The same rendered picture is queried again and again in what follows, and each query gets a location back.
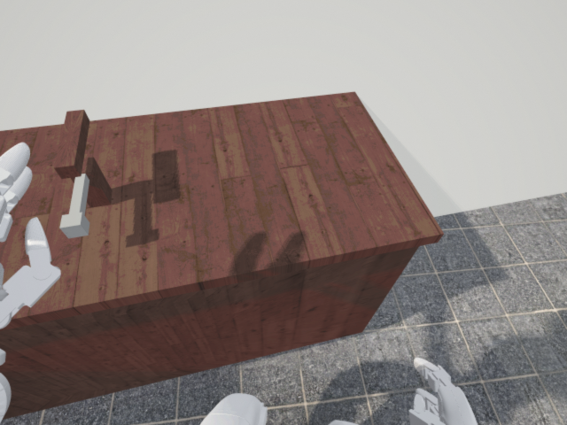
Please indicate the left robot hand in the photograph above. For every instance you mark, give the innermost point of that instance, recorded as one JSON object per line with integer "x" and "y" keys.
{"x": 29, "y": 284}

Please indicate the right robot hand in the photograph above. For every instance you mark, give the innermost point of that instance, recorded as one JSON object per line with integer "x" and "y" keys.
{"x": 450, "y": 408}

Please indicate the counter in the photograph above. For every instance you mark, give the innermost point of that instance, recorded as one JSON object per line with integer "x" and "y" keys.
{"x": 216, "y": 236}

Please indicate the tap lever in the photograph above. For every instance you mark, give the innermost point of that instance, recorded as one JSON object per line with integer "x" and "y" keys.
{"x": 75, "y": 223}

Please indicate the robot left thigh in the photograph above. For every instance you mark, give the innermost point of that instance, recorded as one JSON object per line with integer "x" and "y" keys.
{"x": 238, "y": 409}

